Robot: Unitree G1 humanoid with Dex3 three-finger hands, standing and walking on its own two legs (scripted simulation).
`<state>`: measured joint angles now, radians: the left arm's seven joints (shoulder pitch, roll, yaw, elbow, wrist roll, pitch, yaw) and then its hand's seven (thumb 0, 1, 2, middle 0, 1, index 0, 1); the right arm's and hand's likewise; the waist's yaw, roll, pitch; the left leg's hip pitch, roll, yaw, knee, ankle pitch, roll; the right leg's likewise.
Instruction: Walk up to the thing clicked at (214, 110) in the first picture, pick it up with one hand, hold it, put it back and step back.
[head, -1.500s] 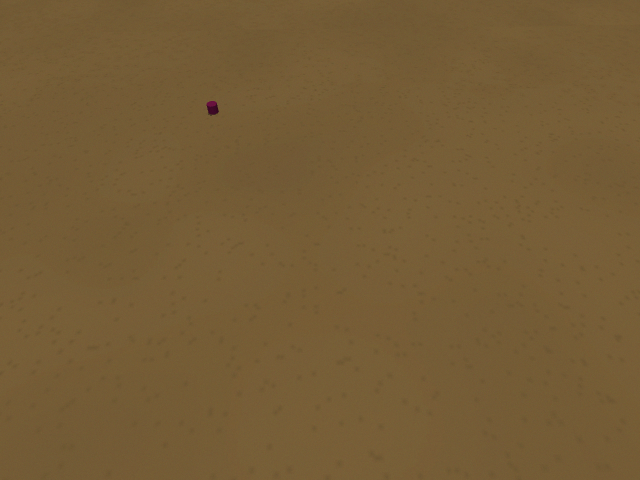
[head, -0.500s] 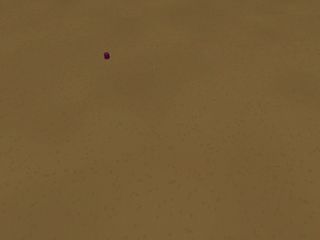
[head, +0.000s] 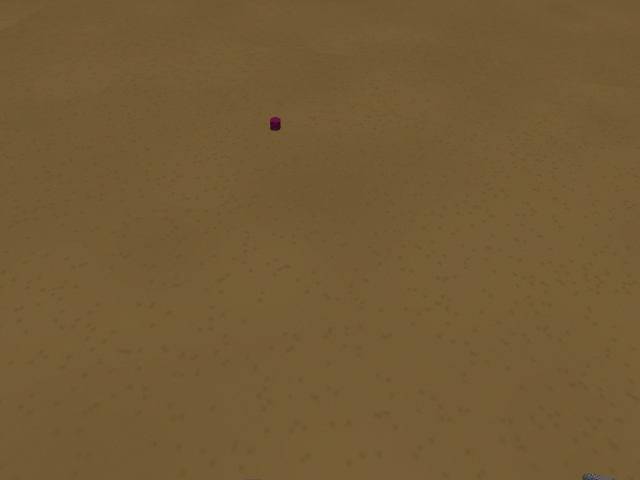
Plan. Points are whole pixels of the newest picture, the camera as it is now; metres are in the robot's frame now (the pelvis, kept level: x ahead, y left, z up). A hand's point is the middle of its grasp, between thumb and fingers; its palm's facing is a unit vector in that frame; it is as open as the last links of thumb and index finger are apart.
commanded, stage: walk up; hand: left
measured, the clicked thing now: (275, 123) +2.01 +0.30 -0.73
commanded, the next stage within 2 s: none
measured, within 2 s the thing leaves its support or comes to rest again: neither
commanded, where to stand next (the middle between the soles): +1.70 +0.06 m, yaw +4 degrees
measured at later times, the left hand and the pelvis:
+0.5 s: hand (181, 294) +0.43 +0.27 -0.12, palm faces -0.01 -0.93 -0.36, open 7.4 cm; pelvis +0.28 +0.00 +0.00, yaw +3 degrees
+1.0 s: hand (178, 240) +0.59 +0.33 -0.15, palm faces +0.05 -0.94 -0.34, open 7.4 cm; pelvis +0.58 +0.04 +0.00, yaw +4 degrees
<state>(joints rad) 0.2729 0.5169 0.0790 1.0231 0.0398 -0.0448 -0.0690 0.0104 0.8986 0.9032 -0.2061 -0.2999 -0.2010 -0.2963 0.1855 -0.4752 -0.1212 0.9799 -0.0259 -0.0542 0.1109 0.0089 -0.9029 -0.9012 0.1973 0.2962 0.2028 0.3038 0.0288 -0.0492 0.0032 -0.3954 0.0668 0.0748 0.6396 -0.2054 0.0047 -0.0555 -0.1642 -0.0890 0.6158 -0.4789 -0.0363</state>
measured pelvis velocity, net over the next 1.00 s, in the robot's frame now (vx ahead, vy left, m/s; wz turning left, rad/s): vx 0.58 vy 0.04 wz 0.07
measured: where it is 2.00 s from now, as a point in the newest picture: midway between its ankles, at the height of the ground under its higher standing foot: (318, 248)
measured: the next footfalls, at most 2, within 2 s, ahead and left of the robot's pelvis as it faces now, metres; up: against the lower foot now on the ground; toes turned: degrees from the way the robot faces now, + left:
right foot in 0.46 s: +0.45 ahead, -0.12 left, +0.00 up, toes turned -3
left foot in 0.88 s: +0.69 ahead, +0.17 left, +0.00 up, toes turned +12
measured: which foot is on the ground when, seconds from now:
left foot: down 0.00-0.50, up 0.52-0.86, down 0.88-1.00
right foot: up 0.00-0.44, down 0.46-0.90, up 0.92-1.00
